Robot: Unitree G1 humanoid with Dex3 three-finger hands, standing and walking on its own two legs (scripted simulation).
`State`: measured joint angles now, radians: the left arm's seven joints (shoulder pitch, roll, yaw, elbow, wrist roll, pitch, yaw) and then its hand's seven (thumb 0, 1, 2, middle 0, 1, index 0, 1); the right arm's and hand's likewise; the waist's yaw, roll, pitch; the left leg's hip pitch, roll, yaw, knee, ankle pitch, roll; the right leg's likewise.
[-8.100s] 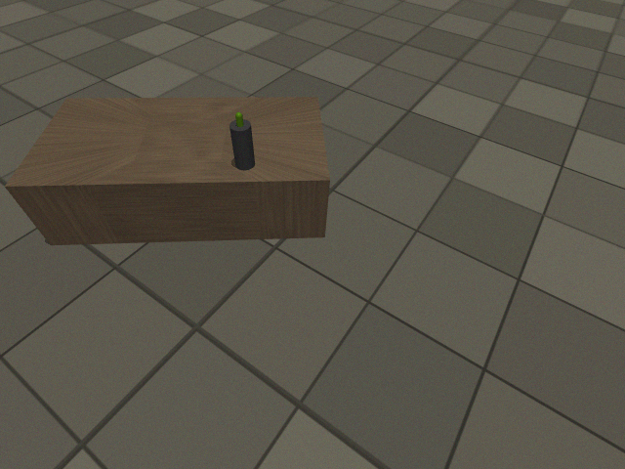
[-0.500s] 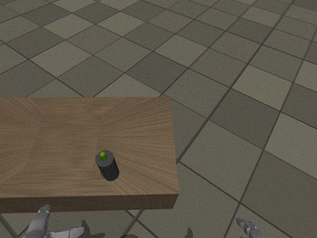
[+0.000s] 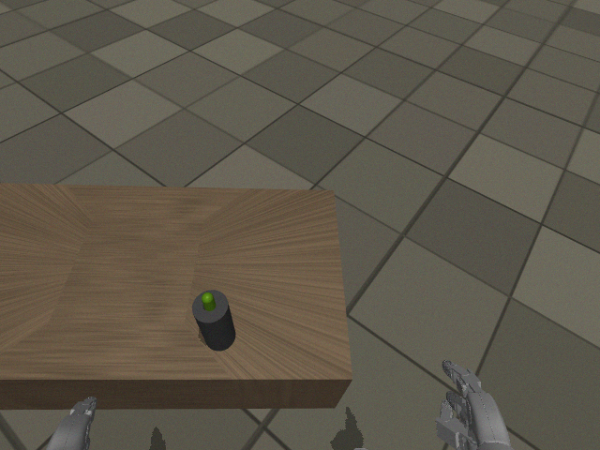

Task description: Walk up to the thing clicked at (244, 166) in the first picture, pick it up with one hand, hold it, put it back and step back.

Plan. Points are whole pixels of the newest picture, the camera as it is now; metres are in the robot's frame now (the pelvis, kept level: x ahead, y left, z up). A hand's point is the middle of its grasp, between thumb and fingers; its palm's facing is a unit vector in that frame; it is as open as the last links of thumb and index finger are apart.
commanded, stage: go down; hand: left
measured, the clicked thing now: (214, 318) +0.42 +0.17 -0.30
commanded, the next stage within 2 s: none
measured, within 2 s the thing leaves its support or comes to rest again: neither
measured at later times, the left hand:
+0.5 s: hand out of the picture +0.13 +0.26 -0.10, palm faces +0.13 -0.93 -0.33, open 17.5 cm
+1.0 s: hand (64, 366) +0.25 +0.32 -0.07, palm faces +0.16 -0.97 -0.20, open 17.6 cm
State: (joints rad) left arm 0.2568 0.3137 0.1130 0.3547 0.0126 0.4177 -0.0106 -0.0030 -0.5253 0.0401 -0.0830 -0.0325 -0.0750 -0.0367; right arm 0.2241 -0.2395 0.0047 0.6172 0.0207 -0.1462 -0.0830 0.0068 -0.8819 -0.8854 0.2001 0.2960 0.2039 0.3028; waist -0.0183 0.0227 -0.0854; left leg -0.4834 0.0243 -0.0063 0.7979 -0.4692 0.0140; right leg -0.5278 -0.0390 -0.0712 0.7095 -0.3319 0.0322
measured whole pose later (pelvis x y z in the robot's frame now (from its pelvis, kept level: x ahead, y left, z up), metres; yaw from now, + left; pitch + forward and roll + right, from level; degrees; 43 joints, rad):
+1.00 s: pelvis -0.04 +0.00 -0.03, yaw -1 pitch +13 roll -3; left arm -0.16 0.57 0.43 0.74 -0.06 0.13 -0.33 -0.01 -0.59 0.02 -0.10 -0.03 -0.08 -0.04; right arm 0.36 -0.28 0.00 0.70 0.00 -0.27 -0.14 0.01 -0.91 -0.89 0.20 0.30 0.21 0.30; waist -0.06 0.01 -0.10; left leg -0.73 0.04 -0.01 1.01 -0.50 0.01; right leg -0.77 -0.03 -0.07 0.90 -0.35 0.02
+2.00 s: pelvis -0.05 -0.01 -0.05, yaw +0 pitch +20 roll -3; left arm -0.52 0.77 0.60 1.13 -0.06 -0.18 -0.50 -0.01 -0.59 0.03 -0.09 -0.01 -0.07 -0.03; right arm 0.32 -0.30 0.05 0.70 -0.03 -0.19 -0.13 0.00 -0.88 -0.89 0.20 0.30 0.21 0.30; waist -0.08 -0.02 -0.08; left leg -0.93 0.04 -0.03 1.11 -0.52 0.00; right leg -0.96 -0.03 -0.08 1.00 -0.37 0.01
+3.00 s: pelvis -0.11 -0.01 -0.29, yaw -1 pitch +34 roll -4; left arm -0.80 0.58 0.59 1.20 -0.17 -0.60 -0.52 -0.01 -0.59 0.07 -0.06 -0.07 -0.04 -0.09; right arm 0.15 -0.27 0.11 0.71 -0.11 -0.17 -0.03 0.00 -0.90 -0.89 0.20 0.30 0.21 0.30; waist -0.15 -0.01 -0.14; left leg -1.90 -0.01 -0.06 2.04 -0.72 0.00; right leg -1.95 -0.09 -0.06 1.91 -0.54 0.00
